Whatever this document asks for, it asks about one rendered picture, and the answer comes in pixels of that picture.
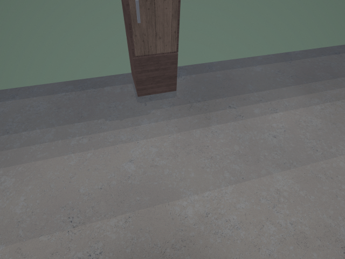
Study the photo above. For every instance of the cupboard door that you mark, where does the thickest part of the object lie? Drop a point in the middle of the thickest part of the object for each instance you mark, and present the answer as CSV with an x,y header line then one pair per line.
x,y
157,32

